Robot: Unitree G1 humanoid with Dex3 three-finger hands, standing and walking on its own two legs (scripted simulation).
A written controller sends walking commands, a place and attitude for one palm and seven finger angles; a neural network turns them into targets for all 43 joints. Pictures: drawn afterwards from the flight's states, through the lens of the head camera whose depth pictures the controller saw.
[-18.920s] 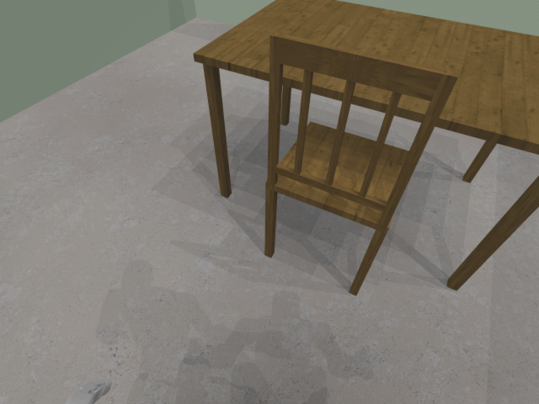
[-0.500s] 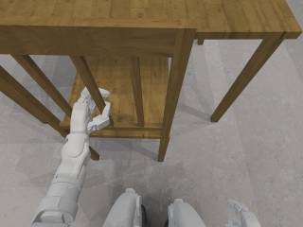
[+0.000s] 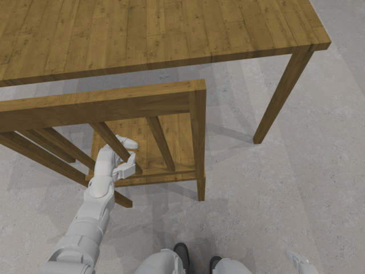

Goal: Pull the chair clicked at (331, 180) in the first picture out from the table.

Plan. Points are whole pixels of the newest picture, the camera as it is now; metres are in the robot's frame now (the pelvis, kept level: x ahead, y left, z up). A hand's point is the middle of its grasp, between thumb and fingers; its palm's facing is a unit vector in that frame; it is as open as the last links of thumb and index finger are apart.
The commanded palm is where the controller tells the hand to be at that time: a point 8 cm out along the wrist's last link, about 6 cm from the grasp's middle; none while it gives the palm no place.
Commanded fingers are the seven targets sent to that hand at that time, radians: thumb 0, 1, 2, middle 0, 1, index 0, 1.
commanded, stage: step backward, pulling the chair out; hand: left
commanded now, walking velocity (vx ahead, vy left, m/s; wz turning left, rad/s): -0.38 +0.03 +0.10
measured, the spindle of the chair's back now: (122, 152) +0.39 +0.16 -0.05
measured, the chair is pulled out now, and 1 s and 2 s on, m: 0.08 0.19 0.36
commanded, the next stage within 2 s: none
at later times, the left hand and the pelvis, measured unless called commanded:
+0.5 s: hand (132, 185) +0.30 +0.13 -0.06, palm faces -0.08 -0.97 -0.23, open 5.2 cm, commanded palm +0.28 +0.18 -0.06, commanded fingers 0.00 0.90 0.90 -0.50 -1.45 -0.50 -1.45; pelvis -0.05 +0.01 +0.00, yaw +0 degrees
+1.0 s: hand (135, 207) +0.25 +0.12 -0.06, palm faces -0.01 -0.96 -0.27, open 5.4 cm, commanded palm +0.23 +0.17 -0.06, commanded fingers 0.00 0.90 0.90 -0.50 -1.45 -0.50 -1.45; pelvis -0.09 -0.02 +0.00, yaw +1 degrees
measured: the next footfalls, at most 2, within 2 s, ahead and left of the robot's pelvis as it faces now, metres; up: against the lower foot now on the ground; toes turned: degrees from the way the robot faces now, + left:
right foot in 0.72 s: -0.06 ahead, -0.14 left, +0.00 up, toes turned -2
left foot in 0.96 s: -0.07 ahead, +0.11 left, +0.00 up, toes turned +1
